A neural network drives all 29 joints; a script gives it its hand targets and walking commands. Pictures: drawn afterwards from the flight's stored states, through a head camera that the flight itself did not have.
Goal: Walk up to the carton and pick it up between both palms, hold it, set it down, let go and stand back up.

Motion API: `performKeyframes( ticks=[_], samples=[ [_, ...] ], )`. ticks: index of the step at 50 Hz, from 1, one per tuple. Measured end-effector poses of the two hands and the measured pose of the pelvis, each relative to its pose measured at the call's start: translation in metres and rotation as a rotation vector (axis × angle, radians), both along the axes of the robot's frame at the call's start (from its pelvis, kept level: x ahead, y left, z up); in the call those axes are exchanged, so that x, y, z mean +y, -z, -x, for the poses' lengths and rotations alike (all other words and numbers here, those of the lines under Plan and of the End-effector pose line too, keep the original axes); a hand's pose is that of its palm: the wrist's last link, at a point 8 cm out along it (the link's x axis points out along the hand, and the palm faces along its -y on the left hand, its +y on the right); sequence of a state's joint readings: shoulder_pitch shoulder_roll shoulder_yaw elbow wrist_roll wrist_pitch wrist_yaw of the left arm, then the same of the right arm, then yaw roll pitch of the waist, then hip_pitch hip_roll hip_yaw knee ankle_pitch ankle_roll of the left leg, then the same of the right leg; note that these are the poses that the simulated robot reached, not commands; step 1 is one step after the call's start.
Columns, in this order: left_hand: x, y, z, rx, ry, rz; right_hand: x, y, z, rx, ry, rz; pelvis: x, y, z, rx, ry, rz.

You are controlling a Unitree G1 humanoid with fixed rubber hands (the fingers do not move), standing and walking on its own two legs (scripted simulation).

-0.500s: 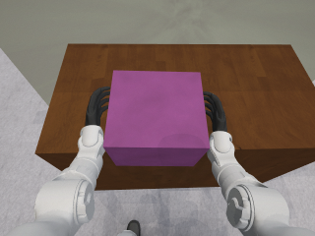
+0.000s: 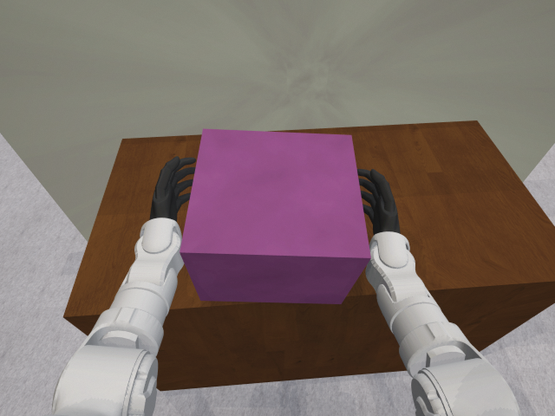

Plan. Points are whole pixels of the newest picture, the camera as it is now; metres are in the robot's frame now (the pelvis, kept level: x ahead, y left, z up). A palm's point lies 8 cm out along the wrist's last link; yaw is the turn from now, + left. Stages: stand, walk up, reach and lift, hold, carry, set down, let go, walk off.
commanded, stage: reach and lift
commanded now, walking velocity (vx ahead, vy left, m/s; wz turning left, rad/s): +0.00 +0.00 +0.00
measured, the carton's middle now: (274, 219) +0.41 +0.04 +0.03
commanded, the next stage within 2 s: none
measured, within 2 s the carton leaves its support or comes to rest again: neither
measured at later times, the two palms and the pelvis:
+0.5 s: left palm (154, 209) +0.35 +0.19 +0.13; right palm (408, 229) +0.34 -0.14 +0.12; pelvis -0.03 +0.00 +0.01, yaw -1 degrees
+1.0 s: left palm (154, 187) +0.35 +0.18 +0.17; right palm (421, 214) +0.34 -0.15 +0.15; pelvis -0.02 +0.02 +0.01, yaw +0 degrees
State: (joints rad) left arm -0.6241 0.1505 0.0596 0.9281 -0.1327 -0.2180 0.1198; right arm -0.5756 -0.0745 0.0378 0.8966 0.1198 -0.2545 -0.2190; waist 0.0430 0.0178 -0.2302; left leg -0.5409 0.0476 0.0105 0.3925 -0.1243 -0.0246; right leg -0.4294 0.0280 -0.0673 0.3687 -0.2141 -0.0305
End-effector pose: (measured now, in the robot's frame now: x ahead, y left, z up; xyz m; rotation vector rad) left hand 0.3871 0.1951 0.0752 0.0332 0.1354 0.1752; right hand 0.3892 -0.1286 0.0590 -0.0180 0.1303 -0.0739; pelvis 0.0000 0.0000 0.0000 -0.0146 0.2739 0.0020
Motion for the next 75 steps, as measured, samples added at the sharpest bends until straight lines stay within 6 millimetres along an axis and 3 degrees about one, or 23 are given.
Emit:
performKeyframes(
  ticks=[7,12,24,35,47,57,68,75],
  samples=[
    [-0.007,-0.050,0.005,-0.009,0.021,-0.015,-0.007,-0.049,0.007,-0.005,0.007,0.001,-0.004,-0.005,-0.001,-0.163,-0.014,-0.009],
    [-0.009,-0.067,0.012,0.009,0.052,-0.008,-0.010,-0.069,0.021,0.019,0.033,0.022,-0.007,-0.008,0.003,-0.279,-0.012,-0.017],
    [-0.010,-0.055,0.041,0.061,0.053,-0.010,-0.010,-0.060,0.052,0.056,0.048,0.014,0.000,-0.008,0.026,-0.340,0.010,-0.006],
    [-0.003,-0.093,0.037,0.023,0.044,-0.055,-0.003,-0.086,0.046,0.013,0.037,-0.016,0.013,-0.009,0.026,-0.315,0.005,-0.007],
    [-0.013,-0.091,0.039,0.028,0.053,-0.074,-0.012,-0.085,0.050,0.012,0.045,0.000,0.018,-0.008,0.015,-0.365,0.005,-0.003],
    [-0.025,-0.099,0.028,0.049,0.068,-0.069,-0.024,-0.088,0.041,0.031,0.053,-0.019,0.010,-0.009,0.012,-0.355,0.014,-0.007],
    [-0.014,-0.095,0.054,0.039,0.045,-0.054,-0.015,-0.087,0.057,0.012,0.032,-0.023,0.004,-0.008,0.012,-0.400,-0.010,-0.013],
    [-0.016,-0.110,0.050,0.030,0.052,-0.054,-0.016,-0.101,0.056,0.000,0.039,-0.026,0.001,-0.008,0.023,-0.383,-0.006,-0.012]
  ],
)
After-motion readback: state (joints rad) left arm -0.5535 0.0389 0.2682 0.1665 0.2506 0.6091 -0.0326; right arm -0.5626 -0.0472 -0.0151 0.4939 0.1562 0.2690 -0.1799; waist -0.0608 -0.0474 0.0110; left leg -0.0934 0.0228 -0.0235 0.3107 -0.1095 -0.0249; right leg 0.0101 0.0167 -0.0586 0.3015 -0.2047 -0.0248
